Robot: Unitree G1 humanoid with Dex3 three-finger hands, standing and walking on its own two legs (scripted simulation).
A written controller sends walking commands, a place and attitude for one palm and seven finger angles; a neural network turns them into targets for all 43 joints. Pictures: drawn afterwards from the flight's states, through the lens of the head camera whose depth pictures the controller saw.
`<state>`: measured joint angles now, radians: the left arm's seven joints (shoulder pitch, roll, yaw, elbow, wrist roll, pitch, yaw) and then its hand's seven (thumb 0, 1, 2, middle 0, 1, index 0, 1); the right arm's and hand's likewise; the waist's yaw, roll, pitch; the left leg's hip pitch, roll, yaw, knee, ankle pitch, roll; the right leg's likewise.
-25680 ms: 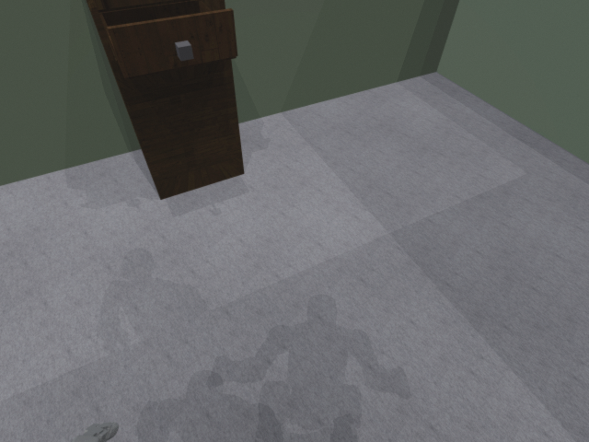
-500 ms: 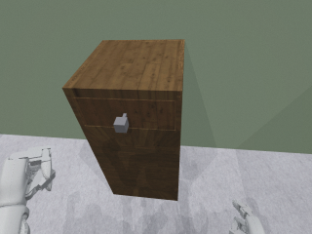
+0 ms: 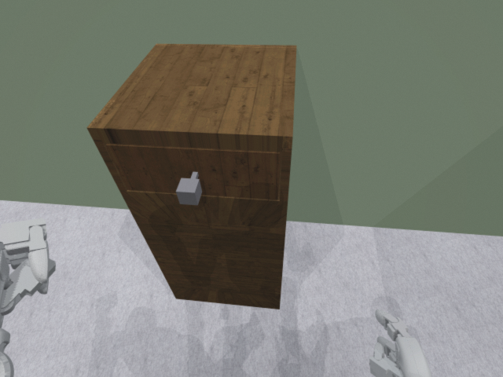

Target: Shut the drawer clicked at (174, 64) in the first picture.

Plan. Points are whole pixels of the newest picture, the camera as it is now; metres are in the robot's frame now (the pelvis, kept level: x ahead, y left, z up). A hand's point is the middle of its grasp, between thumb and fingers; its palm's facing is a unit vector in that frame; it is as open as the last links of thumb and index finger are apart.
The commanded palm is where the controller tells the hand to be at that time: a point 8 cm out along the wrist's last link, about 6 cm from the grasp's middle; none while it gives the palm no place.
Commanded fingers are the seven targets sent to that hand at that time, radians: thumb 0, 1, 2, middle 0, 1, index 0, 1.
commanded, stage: step back with the hand held close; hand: left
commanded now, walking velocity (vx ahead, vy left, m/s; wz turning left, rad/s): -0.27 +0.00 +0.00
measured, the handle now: (191, 185) +0.51 +0.19 -0.02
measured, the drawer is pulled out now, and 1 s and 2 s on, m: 0.00 0.00 0.00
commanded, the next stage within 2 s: stop stepping back and stand still in 1.04 s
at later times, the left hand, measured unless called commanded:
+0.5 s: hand (19, 323) +0.14 +0.26 +0.16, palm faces +0.35 -0.80 -0.49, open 3.2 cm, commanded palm +0.08 +0.30 +0.18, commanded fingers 0.00 0.90 0.90 -1.40 -1.60 -1.40 -1.60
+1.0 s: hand out of the picture +0.06 +0.22 +0.16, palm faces +0.25 -0.83 -0.51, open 3.2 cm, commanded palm -0.02 +0.28 +0.18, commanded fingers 0.00 0.90 0.90 -1.40 -1.60 -1.40 -1.60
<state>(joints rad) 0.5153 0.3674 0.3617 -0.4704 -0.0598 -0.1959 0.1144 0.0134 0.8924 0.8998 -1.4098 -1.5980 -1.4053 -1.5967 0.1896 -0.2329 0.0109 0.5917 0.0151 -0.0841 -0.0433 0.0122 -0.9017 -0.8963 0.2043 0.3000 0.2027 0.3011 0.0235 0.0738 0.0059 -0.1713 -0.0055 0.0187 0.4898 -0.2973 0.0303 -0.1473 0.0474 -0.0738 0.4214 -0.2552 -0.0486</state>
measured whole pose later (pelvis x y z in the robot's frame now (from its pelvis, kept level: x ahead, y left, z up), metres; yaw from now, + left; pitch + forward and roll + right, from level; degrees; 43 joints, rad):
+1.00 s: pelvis -0.15 +0.00 -0.01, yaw -2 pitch +6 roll -1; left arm 0.62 0.44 0.38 -0.66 -0.05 -0.24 0.12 0.01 0.90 0.90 -1.41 -1.60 -1.40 -1.60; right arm 0.12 -0.16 0.02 0.59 -0.03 -0.12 -0.02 0.01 -0.90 -0.90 0.21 0.30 0.20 0.30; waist 0.01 -0.03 0.04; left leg -0.49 0.02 0.03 0.44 -0.05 0.01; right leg -0.20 0.03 0.02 0.48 -0.37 0.00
